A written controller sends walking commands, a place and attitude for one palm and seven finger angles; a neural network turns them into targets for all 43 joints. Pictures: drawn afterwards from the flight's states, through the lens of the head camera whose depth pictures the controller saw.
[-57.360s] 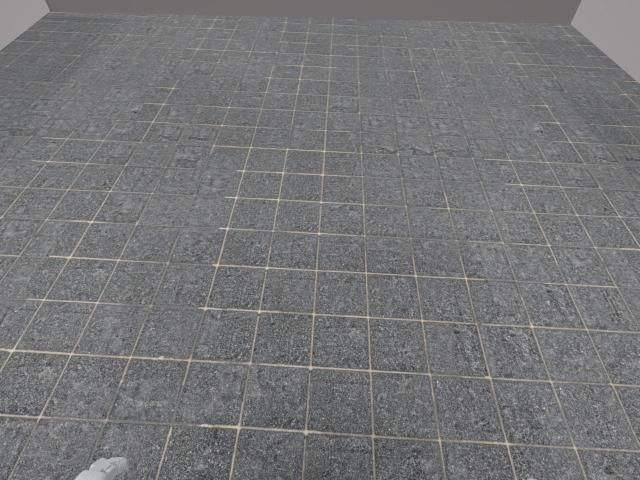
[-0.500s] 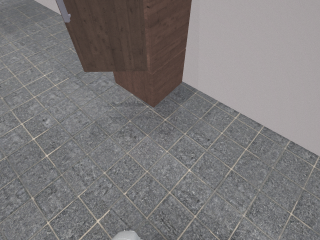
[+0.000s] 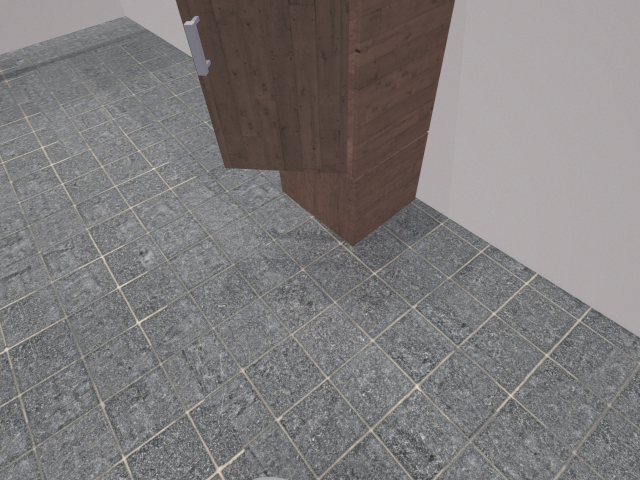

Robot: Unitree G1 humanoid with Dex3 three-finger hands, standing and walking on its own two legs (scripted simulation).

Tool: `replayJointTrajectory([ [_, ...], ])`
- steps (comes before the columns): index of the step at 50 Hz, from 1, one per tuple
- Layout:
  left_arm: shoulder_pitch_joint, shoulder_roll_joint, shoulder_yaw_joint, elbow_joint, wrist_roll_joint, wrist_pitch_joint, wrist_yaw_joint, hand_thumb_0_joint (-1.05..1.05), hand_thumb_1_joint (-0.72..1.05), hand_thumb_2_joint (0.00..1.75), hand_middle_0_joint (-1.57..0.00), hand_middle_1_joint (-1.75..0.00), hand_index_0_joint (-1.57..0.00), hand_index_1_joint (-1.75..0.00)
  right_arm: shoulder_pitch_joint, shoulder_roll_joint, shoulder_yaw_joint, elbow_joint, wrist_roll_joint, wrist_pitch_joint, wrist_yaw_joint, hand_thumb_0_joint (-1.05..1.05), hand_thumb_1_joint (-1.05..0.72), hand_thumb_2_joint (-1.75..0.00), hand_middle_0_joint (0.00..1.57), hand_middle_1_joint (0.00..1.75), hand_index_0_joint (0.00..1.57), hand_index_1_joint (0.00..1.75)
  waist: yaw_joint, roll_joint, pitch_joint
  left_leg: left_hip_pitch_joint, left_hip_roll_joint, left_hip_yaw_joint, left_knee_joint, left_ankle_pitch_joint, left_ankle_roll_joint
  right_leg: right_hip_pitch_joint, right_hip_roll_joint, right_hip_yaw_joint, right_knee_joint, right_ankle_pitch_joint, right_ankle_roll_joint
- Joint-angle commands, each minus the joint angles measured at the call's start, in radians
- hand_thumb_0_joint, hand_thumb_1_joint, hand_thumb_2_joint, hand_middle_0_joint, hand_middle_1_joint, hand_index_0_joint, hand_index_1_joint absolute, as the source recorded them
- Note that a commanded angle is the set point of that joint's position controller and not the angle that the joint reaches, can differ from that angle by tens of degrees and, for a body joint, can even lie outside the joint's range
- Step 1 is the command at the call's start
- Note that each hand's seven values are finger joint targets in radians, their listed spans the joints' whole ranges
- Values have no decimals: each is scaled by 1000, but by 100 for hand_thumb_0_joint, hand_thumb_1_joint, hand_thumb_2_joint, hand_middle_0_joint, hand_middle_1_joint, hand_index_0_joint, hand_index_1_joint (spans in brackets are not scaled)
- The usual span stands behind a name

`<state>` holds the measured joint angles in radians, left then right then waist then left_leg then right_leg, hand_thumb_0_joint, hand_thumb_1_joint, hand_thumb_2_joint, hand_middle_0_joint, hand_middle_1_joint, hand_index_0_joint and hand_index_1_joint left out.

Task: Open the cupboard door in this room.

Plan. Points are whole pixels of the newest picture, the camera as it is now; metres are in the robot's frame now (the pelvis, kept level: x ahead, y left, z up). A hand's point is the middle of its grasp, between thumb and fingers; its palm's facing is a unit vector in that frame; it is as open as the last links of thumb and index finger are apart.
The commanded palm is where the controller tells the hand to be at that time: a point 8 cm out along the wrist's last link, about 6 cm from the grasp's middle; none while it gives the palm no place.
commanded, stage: take the last steps up to it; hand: left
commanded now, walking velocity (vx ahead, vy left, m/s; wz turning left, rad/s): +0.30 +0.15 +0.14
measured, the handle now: (199, 45) +1.06 +0.39 +0.05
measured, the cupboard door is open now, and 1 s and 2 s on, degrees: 41 41 41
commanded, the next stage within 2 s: come to a stop and stand still in 1.06 s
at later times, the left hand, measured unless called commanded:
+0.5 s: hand (154, 468) +0.16 +0.27 -0.17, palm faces +0.11 -0.97 -0.21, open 7.4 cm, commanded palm none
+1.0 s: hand (185, 344) +0.34 +0.27 -0.14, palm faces +0.07 -0.97 -0.21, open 7.2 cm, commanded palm none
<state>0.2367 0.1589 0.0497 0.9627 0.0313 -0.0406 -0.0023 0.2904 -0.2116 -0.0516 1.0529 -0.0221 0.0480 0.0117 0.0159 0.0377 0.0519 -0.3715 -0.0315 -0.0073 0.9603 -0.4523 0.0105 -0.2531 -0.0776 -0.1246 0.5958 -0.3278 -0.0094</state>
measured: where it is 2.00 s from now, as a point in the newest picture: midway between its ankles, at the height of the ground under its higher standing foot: (304, 404)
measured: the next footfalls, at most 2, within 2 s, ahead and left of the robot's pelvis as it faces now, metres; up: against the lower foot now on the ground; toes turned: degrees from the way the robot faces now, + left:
left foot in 0.32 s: +0.23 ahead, +0.20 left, +0.00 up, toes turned +11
right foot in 0.68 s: +0.35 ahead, +0.00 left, +0.00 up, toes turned -8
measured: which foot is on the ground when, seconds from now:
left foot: up 0.00-0.30, down 0.32-0.70, up 0.72-1.00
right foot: down 0.00-0.32, up 0.34-0.66, down 0.68-1.00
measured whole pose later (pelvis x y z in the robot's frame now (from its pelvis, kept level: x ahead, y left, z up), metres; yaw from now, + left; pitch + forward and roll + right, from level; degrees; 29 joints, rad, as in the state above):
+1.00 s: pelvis +0.36 +0.09 +0.02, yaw +1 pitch +1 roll +2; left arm 0.33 0.15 0.03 1.08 0.02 -0.08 0.01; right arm 0.23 -0.18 -0.05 1.07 -0.02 0.01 0.02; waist 0.01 0.00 0.05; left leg -0.54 0.08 0.04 0.85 -0.19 -0.05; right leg -0.08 -0.05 -0.15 0.30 -0.23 -0.03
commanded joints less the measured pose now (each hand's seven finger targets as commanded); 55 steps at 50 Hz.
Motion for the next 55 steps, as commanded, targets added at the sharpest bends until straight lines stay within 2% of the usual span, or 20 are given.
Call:
replayJointTrajectory([
  [1,87,149,35,0,-8,-28,18,0,90,90,-20,-30,-20,-30,-118,-50,-23,-109,-8,-35,24,0,-90,-90,20,30,20,30,6,-192,73,-292,125,-32,198,212,-39,51,-305,272,-471,-117,-75],
  [4,129,146,35,36,-7,-44,16,0,90,90,-20,-30,-20,-30,-97,-15,-19,-86,-1,-38,33,0,-90,-90,20,30,20,30,7,-172,22,-268,117,38,59,252,-58,154,-258,107,-427,170,-63],
  [10,198,173,36,105,0,-41,17,0,90,90,-20,-30,-20,-30,-212,12,0,-128,5,-61,45,0,-90,-90,20,30,20,30,48,-212,31,-170,80,125,-276,239,-44,218,-266,29,-342,402,-62],
  [12,178,181,41,113,2,-34,18,0,90,90,-20,-30,-20,-30,-191,-1,-1,-126,7,-70,42,0,-90,-90,20,30,20,30,30,-243,21,-64,68,135,-355,212,-25,192,-273,28,-295,410,-53],
  [14,137,180,44,105,-4,-26,18,0,90,90,-20,-30,-20,-30,-9,-53,-11,-72,-1,-83,26,0,-90,-90,20,30,20,30,-68,-175,-48,227,19,184,-488,257,-4,95,-216,-44,-86,489,-21],
  [15,160,136,35,92,-9,-21,11,0,90,90,-20,-30,-20,-30,131,-137,-31,-32,-9,-90,10,0,-90,-90,20,30,20,30,-119,-6,-163,466,116,96,-478,290,33,-34,-158,-82,144,344,5],
  [16,185,70,24,66,-21,-17,3,0,90,90,-20,-30,-20,-30,241,-244,-62,-11,-18,-93,-8,0,-90,-90,20,30,20,30,-144,258,-256,635,370,-284,-545,349,144,-282,-5,-94,437,-228,39],
  [17,77,56,11,13,-15,-17,8,0,90,90,-20,-30,-20,-30,289,-268,-62,-4,-9,-84,-21,0,-90,-90,20,30,20,30,-162,164,-219,583,444,-347,-612,422,206,-375,3,19,639,-300,7],
  [19,8,55,14,13,-18,-11,12,0,90,90,-20,-30,-20,-30,121,-179,-43,-40,-6,-95,-33,0,-90,-90,20,30,20,30,-106,192,-140,393,430,-275,-675,246,210,-441,-63,106,765,-159,-9],
  [23,70,32,16,47,-5,17,-7,0,90,90,-20,-30,-20,-30,12,-86,-13,-59,-8,-115,-34,0,-90,-90,20,30,20,30,-9,71,-34,174,342,-82,-761,275,171,-313,-89,85,563,-43,7],
  [29,6,32,17,1,-3,19,-16,0,90,90,-20,-30,-20,-30,5,-101,-20,-49,-12,-105,-17,0,-90,-90,20,30,20,30,7,15,2,136,304,15,-774,206,175,-133,-40,20,160,41,11],
  [32,70,71,29,7,0,12,-15,0,90,90,-20,-30,-20,-30,-18,-109,-19,-40,-9,-95,-11,0,-90,-90,20,30,20,30,55,-29,8,56,265,40,-659,98,127,63,-7,0,9,96,7],
  [33,143,106,40,31,4,7,-11,0,90,90,-20,-30,-20,-30,-30,-94,-15,-39,-6,-93,-10,0,-90,-90,20,30,20,30,91,-85,8,-28,197,87,-520,64,85,199,-15,31,-59,62,-5],
  [34,247,183,54,54,9,-6,-5,0,90,90,-20,-30,-20,-30,-29,-52,-8,-53,5,-96,-3,0,-90,-90,20,30,20,30,133,-280,-18,-166,76,179,-233,6,29,321,-191,295,-225,-61,-68],
  [35,302,258,63,61,-4,-9,3,0,90,90,-20,-30,-20,-30,-42,-43,-5,-90,3,-94,2,0,-90,-90,20,30,20,30,137,-428,-35,-299,17,149,52,-176,1,362,-397,645,-415,-111,-177],
  [36,249,240,56,45,-12,-16,11,0,90,90,-20,-30,-20,-30,-56,-90,-16,-81,-3,-86,-1,0,-90,-90,20,30,20,30,105,-387,-4,-319,60,18,196,-80,1,258,-409,711,-468,-203,-187],
  [38,108,151,33,5,-14,-21,18,0,90,90,-20,-30,-20,-30,-80,-63,-18,-53,-4,-82,1,0,-90,-90,20,30,20,30,36,-148,54,-307,133,-32,214,140,-18,122,-337,479,-454,-113,-149],
  [41,108,105,19,23,-16,-48,12,0,90,90,-20,-30,-20,-30,2,-11,-4,-8,-6,-70,6,0,-90,-90,20,30,20,30,0,-150,-31,-207,137,20,95,231,-49,144,-231,209,-407,311,-105],
  [46,176,115,13,87,-17,-61,11,0,90,90,-20,-30,-20,-30,-49,17,1,-27,3,-64,12,0,-90,-90,20,30,20,30,16,-145,-57,-243,118,65,-58,268,-67,268,-214,104,-364,629,-111],
  [55,171,150,18,137,-8,-34,24,0,90,90,-20,-30,-20,-30,-143,-7,7,-67,7,-80,19,0,-90,-90,20,30,20,30,2,-206,25,-41,62,112,-388,250,-7,208,-232,72,-276,576,-97],
])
